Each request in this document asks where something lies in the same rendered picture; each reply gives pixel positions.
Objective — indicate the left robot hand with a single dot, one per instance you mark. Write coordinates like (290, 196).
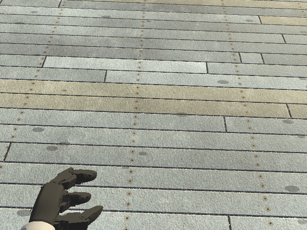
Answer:
(53, 198)

